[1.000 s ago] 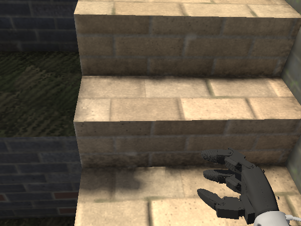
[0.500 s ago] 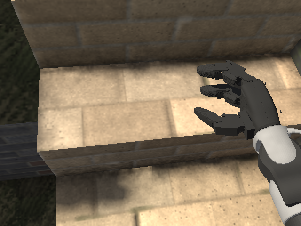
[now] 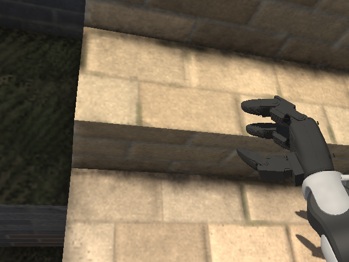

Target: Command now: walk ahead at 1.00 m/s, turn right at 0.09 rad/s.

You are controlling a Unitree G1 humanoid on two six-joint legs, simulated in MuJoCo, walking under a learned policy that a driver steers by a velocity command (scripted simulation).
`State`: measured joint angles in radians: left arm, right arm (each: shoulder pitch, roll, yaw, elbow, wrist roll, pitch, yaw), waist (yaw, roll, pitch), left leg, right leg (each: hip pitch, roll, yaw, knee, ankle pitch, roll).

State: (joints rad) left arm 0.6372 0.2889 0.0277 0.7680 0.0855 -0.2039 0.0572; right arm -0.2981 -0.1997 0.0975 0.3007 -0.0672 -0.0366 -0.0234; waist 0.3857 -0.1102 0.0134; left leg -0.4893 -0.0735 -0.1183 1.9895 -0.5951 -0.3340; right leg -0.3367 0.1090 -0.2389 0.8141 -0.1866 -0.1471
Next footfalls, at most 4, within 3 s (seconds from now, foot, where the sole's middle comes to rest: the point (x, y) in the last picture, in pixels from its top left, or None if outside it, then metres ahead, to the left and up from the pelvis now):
0.10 left None -0.06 0.15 -0.52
0.48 left None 0.08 0.23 -0.29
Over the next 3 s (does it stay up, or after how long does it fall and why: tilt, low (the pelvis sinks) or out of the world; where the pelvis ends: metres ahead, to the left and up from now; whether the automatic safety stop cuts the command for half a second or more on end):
falls after 1.06 s (tilt)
